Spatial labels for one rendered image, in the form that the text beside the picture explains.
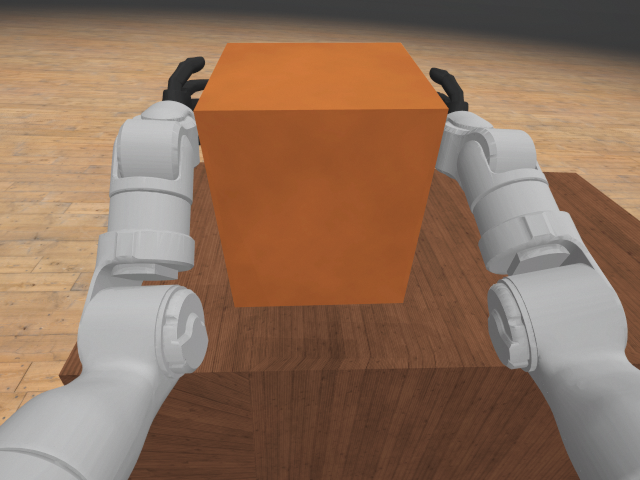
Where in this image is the left robot hand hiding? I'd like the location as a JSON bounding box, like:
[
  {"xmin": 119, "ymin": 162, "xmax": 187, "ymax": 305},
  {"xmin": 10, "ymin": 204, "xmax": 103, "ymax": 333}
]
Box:
[{"xmin": 162, "ymin": 57, "xmax": 209, "ymax": 145}]

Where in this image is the right robot forearm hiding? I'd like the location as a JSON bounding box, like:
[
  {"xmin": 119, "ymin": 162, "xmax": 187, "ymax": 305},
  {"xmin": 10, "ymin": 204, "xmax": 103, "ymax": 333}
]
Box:
[{"xmin": 435, "ymin": 111, "xmax": 628, "ymax": 348}]

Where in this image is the robot left upper arm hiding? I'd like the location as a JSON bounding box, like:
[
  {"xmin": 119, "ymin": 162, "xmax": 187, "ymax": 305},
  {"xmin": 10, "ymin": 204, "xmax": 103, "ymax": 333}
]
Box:
[{"xmin": 0, "ymin": 285, "xmax": 208, "ymax": 480}]

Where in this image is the left robot forearm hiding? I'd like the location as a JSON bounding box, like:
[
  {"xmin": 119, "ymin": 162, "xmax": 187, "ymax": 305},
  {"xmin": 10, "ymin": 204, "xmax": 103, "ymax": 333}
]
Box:
[{"xmin": 77, "ymin": 101, "xmax": 200, "ymax": 363}]

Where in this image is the carton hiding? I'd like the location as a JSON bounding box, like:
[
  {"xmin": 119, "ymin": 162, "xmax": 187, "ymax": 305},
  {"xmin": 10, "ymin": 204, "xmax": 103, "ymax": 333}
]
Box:
[{"xmin": 193, "ymin": 43, "xmax": 449, "ymax": 307}]

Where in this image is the pedestal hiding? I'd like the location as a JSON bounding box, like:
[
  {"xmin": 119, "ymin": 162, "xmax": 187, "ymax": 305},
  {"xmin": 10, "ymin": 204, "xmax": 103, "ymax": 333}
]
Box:
[{"xmin": 59, "ymin": 162, "xmax": 640, "ymax": 480}]

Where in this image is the right robot hand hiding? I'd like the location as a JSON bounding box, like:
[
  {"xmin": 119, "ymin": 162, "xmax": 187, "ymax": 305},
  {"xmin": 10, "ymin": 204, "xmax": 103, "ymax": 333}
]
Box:
[{"xmin": 429, "ymin": 68, "xmax": 468, "ymax": 114}]

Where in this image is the robot right upper arm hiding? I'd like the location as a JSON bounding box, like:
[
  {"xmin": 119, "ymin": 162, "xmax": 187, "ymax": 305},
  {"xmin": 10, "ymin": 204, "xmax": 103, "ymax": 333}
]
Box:
[{"xmin": 487, "ymin": 263, "xmax": 640, "ymax": 480}]

